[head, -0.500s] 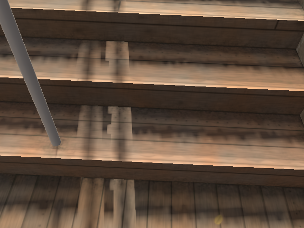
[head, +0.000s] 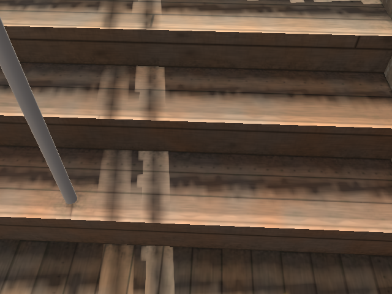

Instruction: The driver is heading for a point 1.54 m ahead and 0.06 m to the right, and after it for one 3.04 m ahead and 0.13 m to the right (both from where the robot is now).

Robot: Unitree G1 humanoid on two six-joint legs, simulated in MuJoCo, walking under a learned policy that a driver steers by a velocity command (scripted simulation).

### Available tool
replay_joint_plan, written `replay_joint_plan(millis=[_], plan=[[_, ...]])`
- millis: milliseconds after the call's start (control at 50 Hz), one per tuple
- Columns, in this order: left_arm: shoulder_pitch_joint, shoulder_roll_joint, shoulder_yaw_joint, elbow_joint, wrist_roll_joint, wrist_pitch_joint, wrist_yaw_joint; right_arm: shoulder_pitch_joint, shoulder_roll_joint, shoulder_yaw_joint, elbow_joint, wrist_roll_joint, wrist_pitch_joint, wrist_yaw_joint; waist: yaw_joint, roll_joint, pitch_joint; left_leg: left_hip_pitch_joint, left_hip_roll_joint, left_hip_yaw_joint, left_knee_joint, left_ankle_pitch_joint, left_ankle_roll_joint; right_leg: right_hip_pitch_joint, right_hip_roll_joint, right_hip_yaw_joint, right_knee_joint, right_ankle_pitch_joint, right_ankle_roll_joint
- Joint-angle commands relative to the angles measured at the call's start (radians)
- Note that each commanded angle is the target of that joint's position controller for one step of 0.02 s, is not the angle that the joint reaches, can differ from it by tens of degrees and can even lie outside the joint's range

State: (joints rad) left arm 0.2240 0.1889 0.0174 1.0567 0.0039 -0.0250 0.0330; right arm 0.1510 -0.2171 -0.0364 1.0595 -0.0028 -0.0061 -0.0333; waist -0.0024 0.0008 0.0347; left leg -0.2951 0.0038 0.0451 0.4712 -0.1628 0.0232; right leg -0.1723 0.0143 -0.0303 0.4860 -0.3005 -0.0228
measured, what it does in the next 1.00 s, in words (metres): stands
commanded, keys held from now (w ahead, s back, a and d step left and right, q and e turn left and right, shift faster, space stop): no key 1.00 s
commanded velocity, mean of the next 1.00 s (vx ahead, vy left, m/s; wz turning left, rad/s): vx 0.00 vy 0.00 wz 0.00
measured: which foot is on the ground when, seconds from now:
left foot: down 0.00-1.00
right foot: down 0.00-1.00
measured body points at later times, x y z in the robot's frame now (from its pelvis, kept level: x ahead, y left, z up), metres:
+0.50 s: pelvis +0.01 +0.00 +0.00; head +0.03 +0.01 +0.45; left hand +0.05 +0.25 -0.15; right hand +0.10 -0.25 -0.15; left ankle +0.06 +0.11 -0.74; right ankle -0.02 -0.10 -0.74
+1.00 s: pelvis +0.02 +0.01 +0.00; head +0.03 +0.01 +0.45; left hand +0.03 +0.25 -0.16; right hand +0.09 -0.24 -0.15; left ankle +0.06 +0.11 -0.74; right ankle -0.02 -0.10 -0.74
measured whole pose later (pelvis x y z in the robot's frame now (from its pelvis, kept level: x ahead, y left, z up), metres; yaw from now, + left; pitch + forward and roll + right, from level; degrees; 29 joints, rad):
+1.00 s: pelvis +0.02 +0.01 +0.00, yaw +0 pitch -1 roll +0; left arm 0.27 0.19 0.02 1.08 0.01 -0.02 0.04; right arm 0.12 -0.21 -0.03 1.11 0.00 0.00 -0.03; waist 0.00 0.00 0.03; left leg -0.29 -0.01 0.05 0.50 -0.21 0.04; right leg -0.15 0.00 -0.03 0.49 -0.33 -0.01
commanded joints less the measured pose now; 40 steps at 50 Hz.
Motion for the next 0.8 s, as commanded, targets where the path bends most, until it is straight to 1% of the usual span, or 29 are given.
replay_joint_plan(millis=[20, 180, 400, 800], plan=[[0.042, 0.107, 0.019, -0.024, 0.000, -0.003, 0.001, -0.008, -0.101, -0.015, -0.029, 0.002, -0.007, -0.003, 0.004, 0.000, -0.043, 0.130, 0.050, -0.062, -0.035, 0.128, 0.041, -0.093, -0.065, 0.060, -0.105, 0.149, -0.025], [0.031, 0.107, 0.020, -0.023, 0.000, 0.002, 0.002, -0.030, -0.105, -0.015, -0.017, 0.003, -0.002, -0.005, 0.001, -0.005, -0.037, 0.136, 0.052, -0.065, -0.027, 0.136, 0.044, -0.086, -0.059, 0.052, -0.102, 0.152, -0.021], [0.037, 0.109, 0.019, -0.016, 0.002, 0.003, 0.006, -0.053, -0.105, -0.015, -0.003, 0.002, -0.001, -0.003, 0.000, -0.001, -0.029, 0.132, 0.052, -0.068, -0.034, 0.100, 0.047, -0.089, -0.055, 0.046, -0.102, 0.110, -0.016], [0.083, 0.095, 0.016, -0.002, 0.002, 0.000, 0.010, -0.044, -0.101, -0.010, 0.012, 0.003, -0.002, -0.002, 0.000, 0.000, -0.017, 0.114, 0.051, -0.074, -0.045, 0.050, 0.052, -0.094, -0.052, 0.039, -0.099, 0.075, -0.010]])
